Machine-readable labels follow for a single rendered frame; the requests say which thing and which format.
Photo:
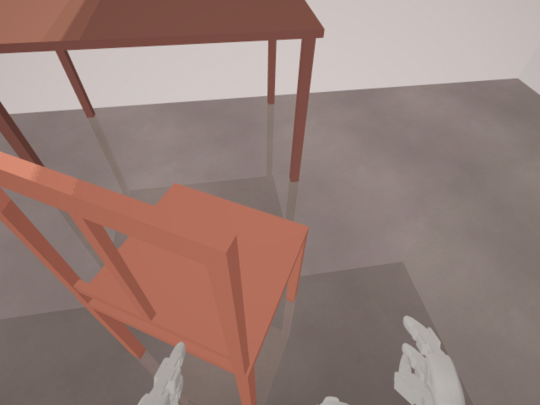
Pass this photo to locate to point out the table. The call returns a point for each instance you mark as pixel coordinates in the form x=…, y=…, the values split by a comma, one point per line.
x=63, y=25

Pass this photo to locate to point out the robot right hand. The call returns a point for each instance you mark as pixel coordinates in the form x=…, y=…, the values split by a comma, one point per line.
x=435, y=380

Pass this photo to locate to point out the robot left hand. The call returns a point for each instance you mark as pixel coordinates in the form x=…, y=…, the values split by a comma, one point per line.
x=168, y=381

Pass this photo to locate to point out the chair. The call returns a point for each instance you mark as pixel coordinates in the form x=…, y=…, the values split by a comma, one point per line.
x=196, y=268

